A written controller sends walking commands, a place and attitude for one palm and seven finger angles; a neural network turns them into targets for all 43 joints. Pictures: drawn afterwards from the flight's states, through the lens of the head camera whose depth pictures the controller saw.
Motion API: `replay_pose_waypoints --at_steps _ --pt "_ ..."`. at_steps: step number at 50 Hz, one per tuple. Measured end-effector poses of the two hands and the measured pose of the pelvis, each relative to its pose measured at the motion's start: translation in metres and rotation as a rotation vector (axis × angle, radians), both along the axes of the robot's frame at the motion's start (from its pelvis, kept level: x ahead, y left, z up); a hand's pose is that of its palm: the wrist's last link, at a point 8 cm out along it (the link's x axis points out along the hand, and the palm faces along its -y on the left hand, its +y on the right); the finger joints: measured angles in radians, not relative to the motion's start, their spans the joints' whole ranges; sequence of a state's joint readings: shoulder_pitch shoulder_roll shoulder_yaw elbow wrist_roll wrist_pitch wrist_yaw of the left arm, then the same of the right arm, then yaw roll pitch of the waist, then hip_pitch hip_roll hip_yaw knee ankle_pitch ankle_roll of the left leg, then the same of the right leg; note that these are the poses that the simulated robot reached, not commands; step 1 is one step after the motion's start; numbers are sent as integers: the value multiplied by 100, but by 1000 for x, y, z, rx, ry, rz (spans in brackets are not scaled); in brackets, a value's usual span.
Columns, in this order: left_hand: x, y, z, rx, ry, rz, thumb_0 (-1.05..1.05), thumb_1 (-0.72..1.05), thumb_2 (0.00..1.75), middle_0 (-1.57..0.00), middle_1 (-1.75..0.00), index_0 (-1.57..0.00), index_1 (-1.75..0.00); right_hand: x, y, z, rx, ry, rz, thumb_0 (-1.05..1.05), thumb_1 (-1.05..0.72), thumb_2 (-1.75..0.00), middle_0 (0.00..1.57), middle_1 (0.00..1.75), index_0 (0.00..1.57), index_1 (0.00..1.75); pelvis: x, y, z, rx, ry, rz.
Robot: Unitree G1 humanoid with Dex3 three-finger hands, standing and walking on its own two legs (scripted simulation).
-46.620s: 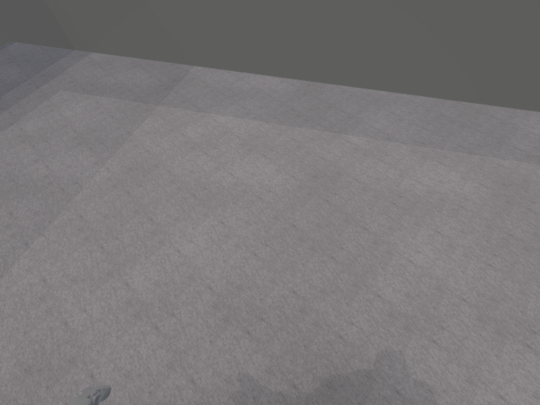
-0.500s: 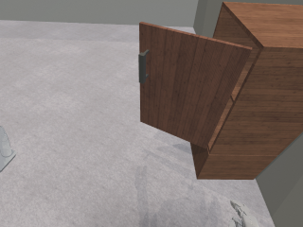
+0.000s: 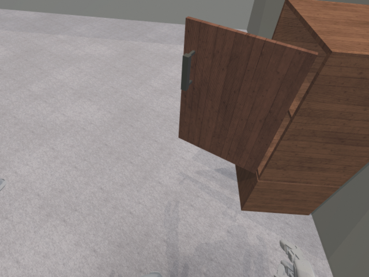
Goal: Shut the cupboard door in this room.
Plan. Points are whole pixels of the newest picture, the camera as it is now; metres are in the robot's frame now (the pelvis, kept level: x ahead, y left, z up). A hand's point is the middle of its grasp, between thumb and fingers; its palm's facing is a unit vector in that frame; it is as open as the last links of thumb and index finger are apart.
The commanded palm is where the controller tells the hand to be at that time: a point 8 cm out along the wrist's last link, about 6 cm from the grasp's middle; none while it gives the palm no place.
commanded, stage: step back with the hand held close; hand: left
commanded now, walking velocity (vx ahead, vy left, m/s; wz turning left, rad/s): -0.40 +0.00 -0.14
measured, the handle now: (188, 70) +0.80 +0.04 +0.03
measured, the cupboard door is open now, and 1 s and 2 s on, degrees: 63 63 63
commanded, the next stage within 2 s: stop stepping back and stand still in 0.14 s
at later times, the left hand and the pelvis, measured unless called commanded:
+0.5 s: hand out of the picture +0.12 +0.25 +0.20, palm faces +0.45 -0.82 -0.36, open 7.4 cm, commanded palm +0.10 +0.26 +0.20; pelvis -0.08 -0.01 -0.01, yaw -8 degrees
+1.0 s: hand out of the picture +0.10 +0.33 +0.18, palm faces +0.39 -0.77 -0.50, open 7.4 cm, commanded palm +0.07 +0.33 +0.20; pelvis -0.12 +0.06 +0.02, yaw -9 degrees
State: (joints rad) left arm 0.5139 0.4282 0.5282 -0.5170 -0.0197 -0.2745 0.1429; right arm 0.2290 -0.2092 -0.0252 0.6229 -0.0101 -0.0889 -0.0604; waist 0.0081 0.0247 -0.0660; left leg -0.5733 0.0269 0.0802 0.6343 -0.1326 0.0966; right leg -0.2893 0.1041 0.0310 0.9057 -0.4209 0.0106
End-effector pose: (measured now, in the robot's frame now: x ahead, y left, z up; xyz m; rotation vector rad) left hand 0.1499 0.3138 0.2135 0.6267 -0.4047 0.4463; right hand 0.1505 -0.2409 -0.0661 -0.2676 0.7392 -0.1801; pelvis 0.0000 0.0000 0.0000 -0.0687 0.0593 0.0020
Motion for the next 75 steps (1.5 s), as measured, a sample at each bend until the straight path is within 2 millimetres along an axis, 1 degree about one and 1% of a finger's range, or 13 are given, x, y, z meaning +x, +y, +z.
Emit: replay_pose_waypoints --at_steps 8,15,20,25,30,33,38,43,49,55,58,67,75 --pt "-4 -48 -21 -94 53 -125 2 89 90 -21 -30 -21 -30 -15 7 -1 79 -71 71 1 -90 -90 21 30 20 30 -64 -21 1 24 83 -130" --pt "-40 -89 4 49 3 -357 2 88 89 -22 -30 -22 -30 -87 -25 7 60 -47 -71 1 -90 -90 21 30 20 30 -97 -36 -1 -3 -27 -116" --pt "-75 -64 18 111 -50 -278 1 88 89 -22 -30 -22 -30 -132 -58 17 -24 -112 -180 2 -90 -90 21 30 20 30 -93 -32 -7 32 -82 -128" --pt "-68 -25 -7 -84 -86 -131 1 88 90 -22 -30 -22 -30 -166 -70 3 -90 -30 -243 1 -90 -90 20 30 20 29 -81 -14 -6 33 -115 -139" --pt "-27 -9 -49 -244 -21 -107 1 89 90 -21 -30 -21 -30 -176 -47 -8 -115 83 -243 2 -91 -90 20 30 19 29 -81 7 -12 41 -106 -96" --pt "-15 -20 -51 -220 61 -199 2 89 90 -21 -30 -21 -30 -172 -18 0 -73 48 -227 2 -91 -90 20 30 19 29 -96 20 -6 44 -113 -130" --pt "-36 -36 4 8 25 -408 2 89 90 -21 -30 -21 -30 -164 33 16 26 -25 -177 2 -90 -90 20 30 20 29 -108 30 9 27 -82 -158" --pt "-62 -8 44 138 8 -327 1 88 89 -22 -30 -22 -30 -157 64 16 96 -34 -143 1 -90 -90 21 30 20 30 -107 41 21 11 -62 -164" --pt "-83 46 -1 -39 211 -39 1 89 90 -21 -30 -22 -30 -157 67 -2 134 -29 -123 1 -90 -90 21 31 20 30 -115 55 18 28 -84 -151" --pt "-90 41 -58 -319 201 -33 2 89 90 -21 -30 -21 -30 -170 55 0 15 34 -113 2 -90 -90 21 30 20 30 -114 66 12 16 -119 -123" --pt "-79 33 -53 -349 102 -122 2 89 90 -21 -30 -21 -30 -171 51 13 -61 19 -116 2 -90 -90 21 30 20 30 -119 73 8 15 -139 -122" --pt "-78 53 26 9 31 -208 2 89 90 -21 -30 -21 -30 -171 75 34 12 -117 -174 1 -90 -90 20 30 20 29 -133 90 20 24 -65 -146" --pt "-100 81 -27 -112 250 -104 1 89 90 -21 -30 -21 -30 -194 100 -5 75 33 -178 1 -90 -90 20 30 20 30 -130 107 14 6 -90 -146"
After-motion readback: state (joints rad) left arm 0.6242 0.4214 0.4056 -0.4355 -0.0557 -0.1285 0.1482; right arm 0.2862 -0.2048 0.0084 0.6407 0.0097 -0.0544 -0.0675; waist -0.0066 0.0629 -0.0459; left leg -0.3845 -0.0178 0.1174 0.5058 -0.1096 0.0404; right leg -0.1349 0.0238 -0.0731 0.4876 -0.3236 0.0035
